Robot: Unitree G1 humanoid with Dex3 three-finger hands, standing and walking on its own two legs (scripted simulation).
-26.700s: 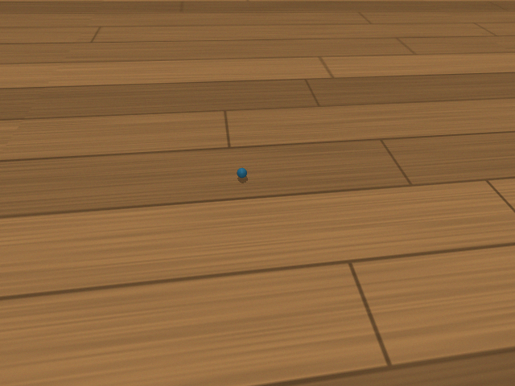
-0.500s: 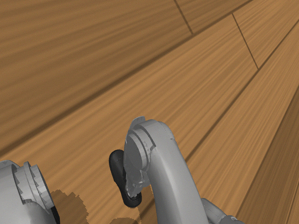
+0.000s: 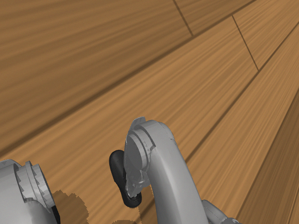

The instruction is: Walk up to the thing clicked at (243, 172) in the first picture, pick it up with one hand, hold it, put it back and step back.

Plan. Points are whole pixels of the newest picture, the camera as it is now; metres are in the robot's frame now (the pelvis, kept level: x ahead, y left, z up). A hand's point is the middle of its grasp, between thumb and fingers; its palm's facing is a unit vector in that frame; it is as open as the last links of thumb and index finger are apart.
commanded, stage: withdraw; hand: left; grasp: from above
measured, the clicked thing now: out of the picture +0.45 +0.34 -0.27
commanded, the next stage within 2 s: home in 0.70 s
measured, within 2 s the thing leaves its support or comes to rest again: neither
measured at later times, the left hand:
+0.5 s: hand out of the picture +0.42 +0.35 -0.09, palm faces -0.50 -0.12 -0.86, open 13.9 cm
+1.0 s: hand out of the picture +0.44 +0.36 -0.11, palm faces -0.35 -0.13 -0.93, open 13.2 cm
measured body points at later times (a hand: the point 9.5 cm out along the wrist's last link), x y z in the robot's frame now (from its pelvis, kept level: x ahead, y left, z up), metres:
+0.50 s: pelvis -0.01 -0.01 +0.05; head +0.21 +0.08 +0.43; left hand +0.44 +0.35 -0.04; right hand +0.11 -0.28 -0.05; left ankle +0.06 +0.12 -0.27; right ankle +0.12 -0.13 -0.27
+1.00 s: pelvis +0.00 -0.01 +0.04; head +0.23 +0.09 +0.41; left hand +0.45 +0.36 -0.06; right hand +0.05 -0.26 -0.07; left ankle +0.06 +0.12 -0.27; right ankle +0.12 -0.13 -0.27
